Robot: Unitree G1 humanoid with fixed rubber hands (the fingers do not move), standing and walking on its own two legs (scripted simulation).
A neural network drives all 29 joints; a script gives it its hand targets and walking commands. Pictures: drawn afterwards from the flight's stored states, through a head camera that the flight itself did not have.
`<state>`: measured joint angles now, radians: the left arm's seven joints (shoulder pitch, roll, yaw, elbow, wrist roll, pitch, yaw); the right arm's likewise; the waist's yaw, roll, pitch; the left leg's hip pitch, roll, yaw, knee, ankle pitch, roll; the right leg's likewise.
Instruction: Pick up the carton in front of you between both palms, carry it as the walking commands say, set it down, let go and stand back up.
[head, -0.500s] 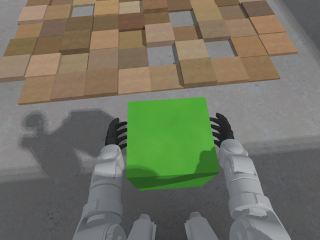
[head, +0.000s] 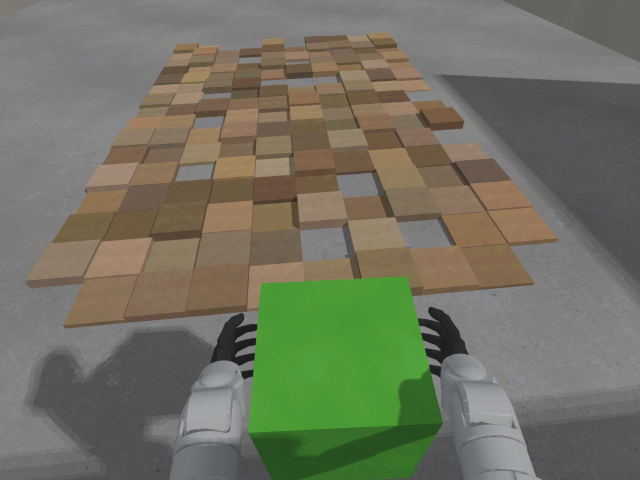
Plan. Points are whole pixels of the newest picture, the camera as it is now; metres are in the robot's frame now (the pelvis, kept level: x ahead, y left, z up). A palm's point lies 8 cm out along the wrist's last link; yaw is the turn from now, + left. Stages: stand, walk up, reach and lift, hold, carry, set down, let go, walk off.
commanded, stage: reach and lift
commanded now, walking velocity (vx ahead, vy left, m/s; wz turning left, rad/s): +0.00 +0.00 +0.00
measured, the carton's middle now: (338, 384) +0.31 +0.00 -0.06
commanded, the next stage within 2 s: hold in 1.00 s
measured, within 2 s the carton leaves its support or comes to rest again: neither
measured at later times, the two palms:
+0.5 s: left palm (223, 366) +0.29 +0.15 +0.03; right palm (457, 359) +0.29 -0.15 +0.03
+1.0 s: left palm (221, 361) +0.29 +0.15 +0.04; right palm (458, 354) +0.29 -0.15 +0.04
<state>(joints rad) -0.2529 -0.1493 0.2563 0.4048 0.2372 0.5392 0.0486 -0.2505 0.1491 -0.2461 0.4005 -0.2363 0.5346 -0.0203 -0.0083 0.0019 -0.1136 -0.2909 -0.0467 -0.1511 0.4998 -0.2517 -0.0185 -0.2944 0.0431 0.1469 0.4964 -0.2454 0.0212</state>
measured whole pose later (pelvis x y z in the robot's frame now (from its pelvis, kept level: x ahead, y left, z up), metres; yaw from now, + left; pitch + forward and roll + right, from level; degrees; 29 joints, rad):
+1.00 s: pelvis +0.00 +0.00 +0.01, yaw +0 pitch -5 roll +0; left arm -0.25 -0.15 0.22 0.29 0.28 0.70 0.02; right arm -0.24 0.15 -0.21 0.28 -0.28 0.70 0.00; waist -0.01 0.00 -0.02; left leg -0.07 -0.03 -0.14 0.35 -0.20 -0.01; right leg -0.08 0.03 0.14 0.35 -0.19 0.02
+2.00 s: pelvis +0.00 +0.00 +0.01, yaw +0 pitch -7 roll +0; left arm -0.26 -0.15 0.22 0.24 0.29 0.77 0.01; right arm -0.26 0.15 -0.21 0.24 -0.28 0.77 0.01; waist 0.00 0.00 0.00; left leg -0.02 -0.03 -0.13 0.33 -0.19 -0.01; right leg -0.03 0.03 0.14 0.33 -0.18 0.02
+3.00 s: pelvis +0.36 +0.06 +0.00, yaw -2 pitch +5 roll +0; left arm 0.00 -0.13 0.07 -0.48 0.02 1.21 0.16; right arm 0.04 0.13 -0.04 -0.49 -0.02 1.18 -0.14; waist -0.02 0.00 -0.13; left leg -0.31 0.02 0.25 0.46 -0.24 0.08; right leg -0.44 -0.08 -0.08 1.10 -0.39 -0.01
